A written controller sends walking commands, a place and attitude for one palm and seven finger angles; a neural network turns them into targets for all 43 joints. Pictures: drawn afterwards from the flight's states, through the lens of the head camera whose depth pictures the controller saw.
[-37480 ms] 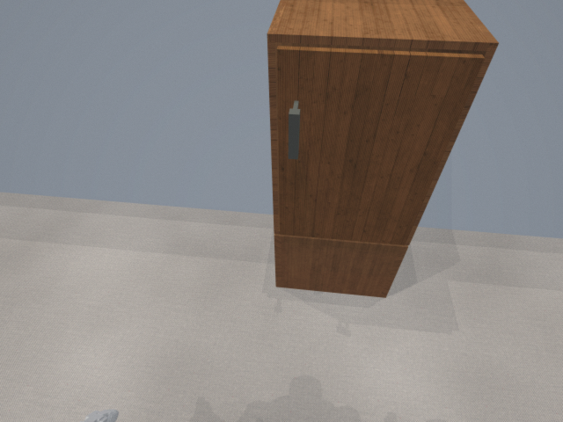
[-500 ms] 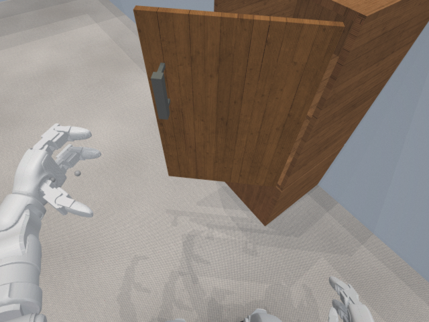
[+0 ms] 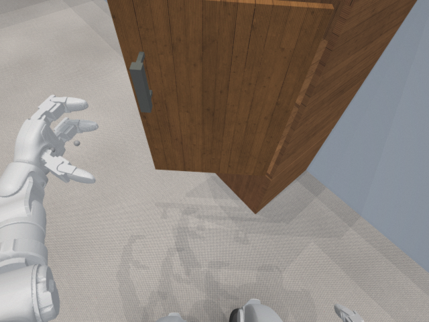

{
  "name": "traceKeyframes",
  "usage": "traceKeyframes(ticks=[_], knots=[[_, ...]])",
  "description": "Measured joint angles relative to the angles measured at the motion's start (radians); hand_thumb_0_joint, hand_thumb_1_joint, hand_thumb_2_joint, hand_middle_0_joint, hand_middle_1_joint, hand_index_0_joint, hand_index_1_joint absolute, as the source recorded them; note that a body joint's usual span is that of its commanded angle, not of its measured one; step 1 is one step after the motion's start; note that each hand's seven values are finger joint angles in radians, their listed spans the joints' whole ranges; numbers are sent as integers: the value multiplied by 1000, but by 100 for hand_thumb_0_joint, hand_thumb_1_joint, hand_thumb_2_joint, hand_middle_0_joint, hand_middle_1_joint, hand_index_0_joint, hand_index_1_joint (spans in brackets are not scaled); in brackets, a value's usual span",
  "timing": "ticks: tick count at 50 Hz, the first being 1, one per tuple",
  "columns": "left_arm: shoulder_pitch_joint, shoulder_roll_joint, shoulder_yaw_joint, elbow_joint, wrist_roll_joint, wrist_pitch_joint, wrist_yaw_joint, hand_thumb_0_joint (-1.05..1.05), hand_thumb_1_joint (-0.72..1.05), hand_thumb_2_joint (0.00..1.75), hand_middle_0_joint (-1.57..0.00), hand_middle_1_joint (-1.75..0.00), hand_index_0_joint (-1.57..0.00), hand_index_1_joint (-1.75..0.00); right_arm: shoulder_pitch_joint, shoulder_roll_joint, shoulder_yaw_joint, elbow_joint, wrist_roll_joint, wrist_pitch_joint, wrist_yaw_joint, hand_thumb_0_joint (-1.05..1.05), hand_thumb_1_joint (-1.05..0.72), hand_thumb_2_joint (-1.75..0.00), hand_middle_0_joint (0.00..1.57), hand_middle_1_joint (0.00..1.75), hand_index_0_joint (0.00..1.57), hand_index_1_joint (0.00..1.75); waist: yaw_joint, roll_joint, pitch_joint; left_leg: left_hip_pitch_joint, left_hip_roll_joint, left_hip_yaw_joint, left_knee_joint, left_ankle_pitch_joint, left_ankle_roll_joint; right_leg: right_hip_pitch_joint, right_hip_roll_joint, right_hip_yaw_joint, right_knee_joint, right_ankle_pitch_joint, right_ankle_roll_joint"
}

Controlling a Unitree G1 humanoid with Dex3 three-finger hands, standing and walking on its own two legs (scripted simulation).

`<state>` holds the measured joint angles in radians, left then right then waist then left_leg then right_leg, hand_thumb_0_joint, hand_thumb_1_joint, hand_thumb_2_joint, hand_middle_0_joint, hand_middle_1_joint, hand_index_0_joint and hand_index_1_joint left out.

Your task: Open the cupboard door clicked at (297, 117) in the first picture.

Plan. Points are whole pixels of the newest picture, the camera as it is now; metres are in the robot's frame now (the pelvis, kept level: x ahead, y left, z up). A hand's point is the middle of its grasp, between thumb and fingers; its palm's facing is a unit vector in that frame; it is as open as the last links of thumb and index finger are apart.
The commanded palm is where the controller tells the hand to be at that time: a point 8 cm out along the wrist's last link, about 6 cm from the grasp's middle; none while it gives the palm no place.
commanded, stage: move the hooked fingers beside the handle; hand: left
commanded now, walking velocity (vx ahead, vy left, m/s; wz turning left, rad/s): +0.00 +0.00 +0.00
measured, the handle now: (143, 82) +0.59 +0.17 +0.07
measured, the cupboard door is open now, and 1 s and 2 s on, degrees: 47 47 47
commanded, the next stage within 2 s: slide the fingers in behind the handle in 1.56 s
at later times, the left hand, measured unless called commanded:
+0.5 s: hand (103, 106) +0.50 +0.23 +0.08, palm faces -0.06 -1.00 -0.01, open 14.0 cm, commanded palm +0.49 +0.28 +0.08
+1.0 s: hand (108, 96) +0.54 +0.23 +0.07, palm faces -0.05 -1.00 +0.00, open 14.0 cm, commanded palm +0.52 +0.27 +0.07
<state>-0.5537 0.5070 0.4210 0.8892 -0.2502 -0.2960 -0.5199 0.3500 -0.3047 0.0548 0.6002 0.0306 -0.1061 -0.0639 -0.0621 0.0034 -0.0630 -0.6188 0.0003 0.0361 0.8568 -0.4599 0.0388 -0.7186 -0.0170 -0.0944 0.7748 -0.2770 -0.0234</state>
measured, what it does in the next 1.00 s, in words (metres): stands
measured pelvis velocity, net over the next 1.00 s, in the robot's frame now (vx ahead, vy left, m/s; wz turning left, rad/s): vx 0.02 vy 0.01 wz -0.05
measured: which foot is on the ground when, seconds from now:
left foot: down 0.00-1.00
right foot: down 0.00-1.00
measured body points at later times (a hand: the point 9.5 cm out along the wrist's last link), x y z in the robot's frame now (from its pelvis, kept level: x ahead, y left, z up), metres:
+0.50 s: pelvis +0.00 +0.00 -0.01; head +0.13 +0.01 +0.42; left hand +0.50 +0.28 +0.09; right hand +0.00 -0.28 -0.12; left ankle -0.03 +0.09 -0.70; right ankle +0.06 -0.11 -0.70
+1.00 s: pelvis +0.02 +0.01 -0.01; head +0.17 +0.02 +0.41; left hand +0.54 +0.29 +0.07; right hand -0.02 -0.25 -0.11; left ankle -0.03 +0.09 -0.70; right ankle +0.06 -0.11 -0.70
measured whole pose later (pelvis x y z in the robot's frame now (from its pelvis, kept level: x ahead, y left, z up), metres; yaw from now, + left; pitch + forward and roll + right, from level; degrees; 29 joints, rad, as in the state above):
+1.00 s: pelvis +0.02 +0.01 -0.01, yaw -3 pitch +23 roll -3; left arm -0.92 0.70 0.51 1.20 -0.11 -0.31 -0.45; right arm 0.47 -0.30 0.07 0.56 -0.01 0.10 -0.01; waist -0.19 0.02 -0.08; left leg -0.81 0.04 0.05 0.92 -0.51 0.05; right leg -0.91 0.02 -0.08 0.80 -0.29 -0.01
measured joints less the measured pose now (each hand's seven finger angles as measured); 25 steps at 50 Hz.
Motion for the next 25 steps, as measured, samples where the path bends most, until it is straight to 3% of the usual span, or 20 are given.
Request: traceKeyframes(ticks=[8,19,25], knots=[[-108,25,7,111,37,-13,29,-1,-50,30,-30,-120,-30,-120,9,1,1,-10,-5,32,12,0,-90,-89,20,30,21,30,-26,1,-8,-36,3,9,14,-3,1,-40,3,9,14,1,0],[-277,105,30,260,95,-44,52,-1,-50,30,-30,-120,-30,-120,37,0,12,6,-15,78,17,0,-90,-89,20,30,21,30,-70,-4,6,-124,11,4,58,-13,0,-121,8,3,41,0,-3],[-365,148,28,324,112,-27,55,-1,-50,30,-30,-120,-30,-120,60,-8,11,12,-21,100,19,0,-90,-89,20,30,21,30,-101,3,5,-167,14,0,72,-18,1,-159,11,0,46,0,-2]])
